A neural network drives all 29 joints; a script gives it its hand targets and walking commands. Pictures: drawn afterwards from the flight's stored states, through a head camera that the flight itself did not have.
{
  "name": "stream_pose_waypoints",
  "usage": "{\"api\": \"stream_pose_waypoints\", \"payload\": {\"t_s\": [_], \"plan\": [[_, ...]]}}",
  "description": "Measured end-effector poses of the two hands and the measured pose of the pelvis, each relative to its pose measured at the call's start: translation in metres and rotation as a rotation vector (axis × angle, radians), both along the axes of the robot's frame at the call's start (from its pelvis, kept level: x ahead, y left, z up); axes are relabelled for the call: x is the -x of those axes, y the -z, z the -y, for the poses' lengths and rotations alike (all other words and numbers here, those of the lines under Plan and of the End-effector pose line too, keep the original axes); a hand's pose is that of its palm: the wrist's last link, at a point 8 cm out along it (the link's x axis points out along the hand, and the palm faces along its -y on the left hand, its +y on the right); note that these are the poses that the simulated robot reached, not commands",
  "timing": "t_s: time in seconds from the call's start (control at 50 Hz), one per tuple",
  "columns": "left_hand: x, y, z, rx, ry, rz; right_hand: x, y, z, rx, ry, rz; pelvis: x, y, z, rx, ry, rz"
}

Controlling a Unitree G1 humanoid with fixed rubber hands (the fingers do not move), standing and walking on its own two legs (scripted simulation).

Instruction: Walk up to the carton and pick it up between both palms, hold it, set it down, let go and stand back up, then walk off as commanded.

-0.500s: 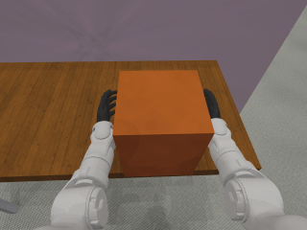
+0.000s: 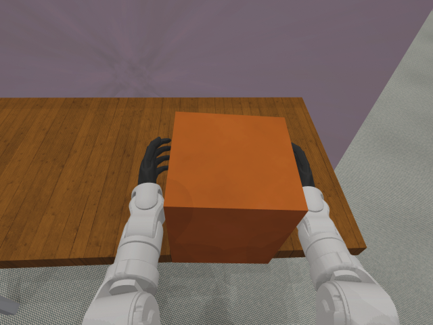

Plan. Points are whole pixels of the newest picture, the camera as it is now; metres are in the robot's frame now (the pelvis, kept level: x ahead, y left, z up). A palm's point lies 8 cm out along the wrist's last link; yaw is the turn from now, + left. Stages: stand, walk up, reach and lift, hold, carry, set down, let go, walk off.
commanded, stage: reach and lift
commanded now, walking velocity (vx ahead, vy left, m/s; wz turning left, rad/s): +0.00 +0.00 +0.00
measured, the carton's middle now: (225, 193) +0.35 -0.01 +0.02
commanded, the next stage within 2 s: none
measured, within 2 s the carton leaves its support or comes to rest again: neither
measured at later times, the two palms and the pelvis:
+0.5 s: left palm (144, 162) +0.37 +0.14 +0.10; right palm (303, 168) +0.37 -0.16 +0.08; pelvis +0.00 +0.00 +0.00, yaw +1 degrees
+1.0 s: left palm (137, 145) +0.36 +0.14 +0.15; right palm (308, 161) +0.35 -0.16 +0.12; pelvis -0.02 +0.00 +0.00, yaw +0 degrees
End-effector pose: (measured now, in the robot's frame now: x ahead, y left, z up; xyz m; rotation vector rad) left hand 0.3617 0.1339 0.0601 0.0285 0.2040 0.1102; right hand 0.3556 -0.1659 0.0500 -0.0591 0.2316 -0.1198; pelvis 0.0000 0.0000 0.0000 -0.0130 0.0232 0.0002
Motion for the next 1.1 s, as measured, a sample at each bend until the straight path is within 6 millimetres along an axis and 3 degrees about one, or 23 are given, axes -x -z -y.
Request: {"api": "stream_pose_waypoints", "payload": {"t_s": [0.32,0.5,0.58,0.74,0.96,1.1], "plan": [[0.000,-0.008,0.000,-0.002,-0.010,0.013,-0.001,-0.002,-0.001,-0.012,-0.002,0.015,0.000,0.000,0.002,0.002,-0.002,-0.010],[-0.004,-0.045,-0.003,-0.021,-0.018,0.120,-0.009,-0.034,-0.004,0.007,-0.010,0.122,0.003,0.000,0.003,0.002,-0.011,0.023],[-0.002,-0.049,-0.003,-0.019,-0.011,0.113,-0.007,-0.040,-0.004,0.032,-0.010,0.116,0.006,0.000,0.004,0.000,-0.014,0.062],[0.004,-0.046,0.001,-0.018,0.025,0.063,0.010,-0.034,0.000,0.026,0.023,0.069,0.013,0.000,0.003,-0.001,-0.012,0.073],[0.001,-0.088,-0.004,-0.042,0.016,0.086,0.004,-0.065,-0.006,-0.013,0.023,0.094,0.020,0.000,-0.004,-0.002,-0.001,0.079],[0.002,-0.097,-0.013,-0.031,0.007,0.082,0.001,-0.078,-0.015,-0.017,0.011,0.093,0.015,0.000,-0.006,-0.003,-0.010,0.114]]}}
